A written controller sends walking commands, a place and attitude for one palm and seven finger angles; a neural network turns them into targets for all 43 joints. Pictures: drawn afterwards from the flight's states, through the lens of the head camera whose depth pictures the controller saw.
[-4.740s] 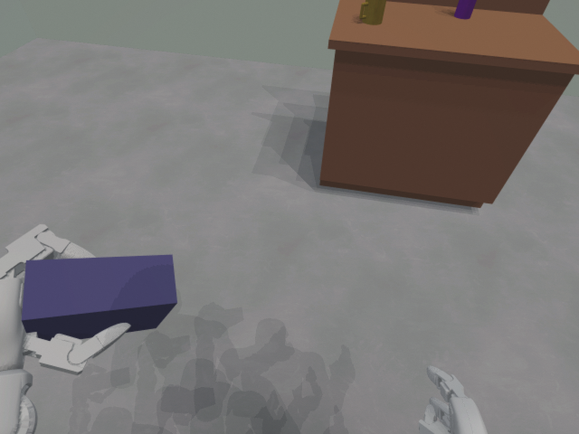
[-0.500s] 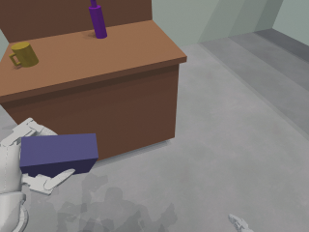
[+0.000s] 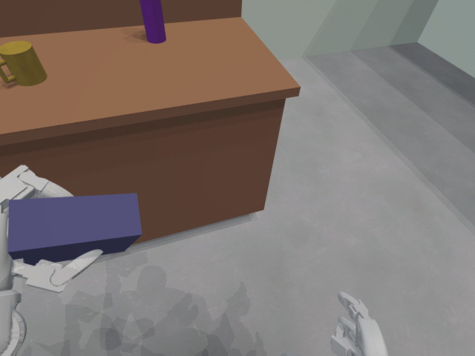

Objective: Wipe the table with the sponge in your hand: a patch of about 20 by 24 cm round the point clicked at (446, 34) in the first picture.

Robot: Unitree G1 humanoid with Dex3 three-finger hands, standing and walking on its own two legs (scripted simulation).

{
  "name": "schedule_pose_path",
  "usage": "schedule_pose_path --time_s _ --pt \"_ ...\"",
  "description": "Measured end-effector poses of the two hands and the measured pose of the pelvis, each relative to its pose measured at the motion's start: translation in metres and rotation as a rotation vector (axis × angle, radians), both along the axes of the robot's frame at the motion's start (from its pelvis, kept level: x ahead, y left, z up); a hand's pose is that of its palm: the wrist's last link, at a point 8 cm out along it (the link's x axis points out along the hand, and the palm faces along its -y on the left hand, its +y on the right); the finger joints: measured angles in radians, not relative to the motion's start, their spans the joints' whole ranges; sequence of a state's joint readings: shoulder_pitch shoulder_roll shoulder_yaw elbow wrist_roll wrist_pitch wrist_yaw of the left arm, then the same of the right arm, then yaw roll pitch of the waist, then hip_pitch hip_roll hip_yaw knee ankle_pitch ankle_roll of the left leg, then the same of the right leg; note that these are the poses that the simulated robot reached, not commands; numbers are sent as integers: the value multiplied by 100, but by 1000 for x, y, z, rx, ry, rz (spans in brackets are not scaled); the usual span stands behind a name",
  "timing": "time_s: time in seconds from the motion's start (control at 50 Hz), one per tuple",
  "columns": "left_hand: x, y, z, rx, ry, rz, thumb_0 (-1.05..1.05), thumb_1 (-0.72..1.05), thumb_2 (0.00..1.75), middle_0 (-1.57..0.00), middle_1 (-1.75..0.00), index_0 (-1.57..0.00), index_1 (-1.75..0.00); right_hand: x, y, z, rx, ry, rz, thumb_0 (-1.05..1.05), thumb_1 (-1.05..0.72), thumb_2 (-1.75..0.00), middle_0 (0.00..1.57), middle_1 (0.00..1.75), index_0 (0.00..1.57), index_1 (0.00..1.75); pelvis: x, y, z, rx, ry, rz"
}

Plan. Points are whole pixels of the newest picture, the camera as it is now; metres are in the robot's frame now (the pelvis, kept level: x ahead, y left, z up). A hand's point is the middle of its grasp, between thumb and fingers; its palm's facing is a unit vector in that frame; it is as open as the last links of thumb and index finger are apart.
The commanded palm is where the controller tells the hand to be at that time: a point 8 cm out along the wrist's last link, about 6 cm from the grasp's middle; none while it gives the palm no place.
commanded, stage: take the last steps up to it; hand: left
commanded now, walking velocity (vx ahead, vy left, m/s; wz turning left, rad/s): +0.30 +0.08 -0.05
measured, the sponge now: (96, 228) +0.24 +0.20 +0.15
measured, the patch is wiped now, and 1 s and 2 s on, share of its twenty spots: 0.00 0.00 0.00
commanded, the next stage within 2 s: come to a stop and stand still in 1.70 s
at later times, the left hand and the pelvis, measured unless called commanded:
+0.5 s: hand (94, 169) +0.32 +0.22 +0.18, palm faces +0.35 -0.83 -0.43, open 9.8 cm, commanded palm +0.26 +0.28 +0.18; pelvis +0.10 +0.00 +0.00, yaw +0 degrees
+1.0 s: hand (117, 125) +0.41 +0.22 +0.17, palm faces +0.41 -0.78 -0.46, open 9.8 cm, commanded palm +0.35 +0.27 +0.18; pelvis +0.19 -0.01 -0.01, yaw +0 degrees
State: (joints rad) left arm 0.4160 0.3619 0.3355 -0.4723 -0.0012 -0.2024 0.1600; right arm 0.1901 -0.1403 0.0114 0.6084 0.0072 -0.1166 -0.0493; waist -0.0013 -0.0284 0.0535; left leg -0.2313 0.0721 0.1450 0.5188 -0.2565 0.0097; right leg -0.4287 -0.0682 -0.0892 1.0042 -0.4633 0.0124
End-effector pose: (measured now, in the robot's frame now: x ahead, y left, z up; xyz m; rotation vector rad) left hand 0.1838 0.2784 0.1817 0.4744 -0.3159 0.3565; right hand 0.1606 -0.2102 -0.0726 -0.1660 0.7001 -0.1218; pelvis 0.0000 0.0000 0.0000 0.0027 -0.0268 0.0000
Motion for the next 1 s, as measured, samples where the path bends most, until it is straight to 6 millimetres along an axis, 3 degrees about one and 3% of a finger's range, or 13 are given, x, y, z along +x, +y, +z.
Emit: schedule_pose_path --time_s 0.12,0.2,0.24,0.34,0.44,0.54,0.66,0.74,0.8,0.88,0.94,1.0 --pt "13 -22 21 104 0 -35 1 -46 101 -81 -133 -77 -135 16 8 -17 75 31 31 1 -90 -90 20 30 21 30 25 -11 -1 -2 10 -10" --pt "27 -27 13 133 16 10 1 -46 101 -81 -133 -77 -135 29 -9 -42 72 90 36 1 -90 -90 20 30 21 30 41 -21 -12 -5 0 8" --pt "36 -25 5 89 42 33 1 -46 101 -81 -133 -77 -135 34 -21 -45 51 129 32 1 -90 -90 20 30 21 30 47 -21 -10 2 -4 11" --pt "58 -22 -9 26 119 40 1 -46 101 -81 -133 -77 -135 46 -49 -28 -23 163 -9 2 -91 -90 20 30 20 30 65 -20 2 20 10 8" --pt "81 -22 0 38 77 -33 1 -46 101 -81 -133 -77 -135 66 -62 -5 -114 142 -31 1 -91 -90 20 30 20 30 85 -12 5 24 16 8" --pt "103 -2 14 77 -58 -77 1 -46 101 -81 -133 -77 -135 95 -51 4 -169 68 -73 1 -91 -90 20 30 20 30 113 12 -7 4 4 -9" --pt "139 26 12 61 -68 -24 1 -46 101 -81 -133 -77 -135 125 -5 3 -54 12 -75 1 -91 -90 19 30 20 30 135 21 -3 -5 2 -23" --pt "151 18 12 31 -24 -30 1 -46 101 -81 -133 -77 -135 136 21 -1 26 16 -32 1 -91 -90 20 30 20 30 148 20 2 -8 13 -31" --pt "156 4 14 44 7 -54 1 -46 101 -81 -133 -77 -135 143 30 -9 62 36 -1 1 -90 -90 20 30 20 30 158 16 3 -4 15 -27" --pt "164 -10 16 110 32 -38 1 -46 101 -81 -133 -77 -135 154 24 -25 89 66 19 1 -90 -90 20 30 21 30 175 2 -3 10 10 -24" --pt "174 -15 13 136 27 0 1 -46 101 -81 -133 -77 -135 166 6 -42 80 94 24 1 -90 -90 20 30 21 30 185 -8 -12 7 -1 -12" --pt "186 -16 9 81 28 28 1 -46 101 -81 -133 -77 -135 176 -15 -42 42 133 24 1 -90 -90 20 30 21 30 193 -12 -8 21 -9 0"
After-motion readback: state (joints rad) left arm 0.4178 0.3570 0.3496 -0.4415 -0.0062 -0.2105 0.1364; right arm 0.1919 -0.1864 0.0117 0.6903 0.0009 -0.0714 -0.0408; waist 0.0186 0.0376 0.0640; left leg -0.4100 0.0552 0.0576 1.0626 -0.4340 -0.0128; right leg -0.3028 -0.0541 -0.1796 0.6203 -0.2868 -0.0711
